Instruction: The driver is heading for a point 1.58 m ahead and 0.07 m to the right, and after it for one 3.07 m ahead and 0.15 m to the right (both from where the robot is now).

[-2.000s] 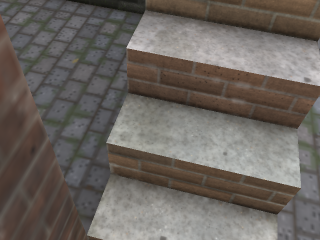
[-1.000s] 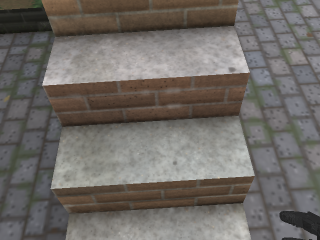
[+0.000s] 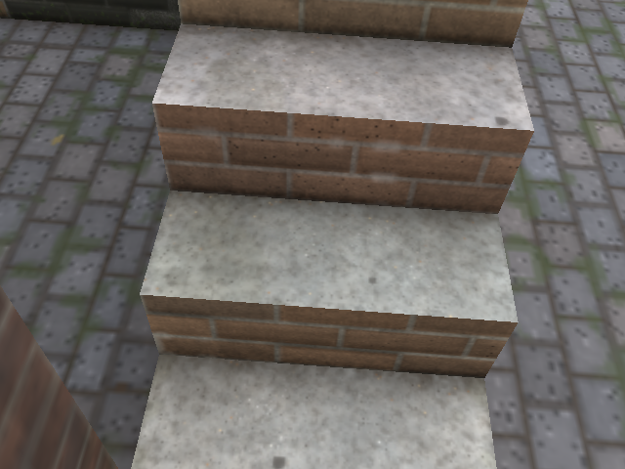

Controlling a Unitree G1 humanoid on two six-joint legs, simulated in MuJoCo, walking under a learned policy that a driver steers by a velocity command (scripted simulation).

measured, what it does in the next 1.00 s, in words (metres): steps on the spot: right foot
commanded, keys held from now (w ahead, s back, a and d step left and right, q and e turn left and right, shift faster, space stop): w+q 0.28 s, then w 0.16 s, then w+e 0.56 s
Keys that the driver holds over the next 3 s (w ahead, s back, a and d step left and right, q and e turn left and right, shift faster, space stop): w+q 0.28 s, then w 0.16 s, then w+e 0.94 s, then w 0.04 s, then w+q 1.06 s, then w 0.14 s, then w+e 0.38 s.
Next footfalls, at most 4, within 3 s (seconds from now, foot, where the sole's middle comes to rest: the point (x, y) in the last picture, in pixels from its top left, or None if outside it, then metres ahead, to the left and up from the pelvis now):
0.36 right None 0.10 -0.13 -0.77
1.50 left None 0.17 0.04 -0.77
2.42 right None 0.20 -0.21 -0.77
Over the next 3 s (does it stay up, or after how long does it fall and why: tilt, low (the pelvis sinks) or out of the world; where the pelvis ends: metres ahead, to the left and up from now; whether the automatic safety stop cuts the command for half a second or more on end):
stays up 0.18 -0.08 0.01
